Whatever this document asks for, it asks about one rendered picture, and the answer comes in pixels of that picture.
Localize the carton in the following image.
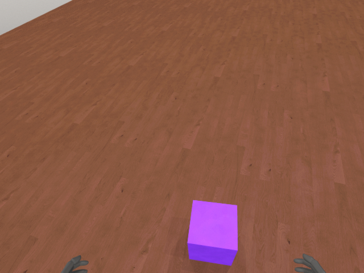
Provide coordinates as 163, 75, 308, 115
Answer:
188, 200, 238, 266

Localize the right robot hand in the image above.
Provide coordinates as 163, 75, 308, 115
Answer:
293, 254, 326, 273

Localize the left robot hand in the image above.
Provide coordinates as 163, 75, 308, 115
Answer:
61, 255, 89, 273

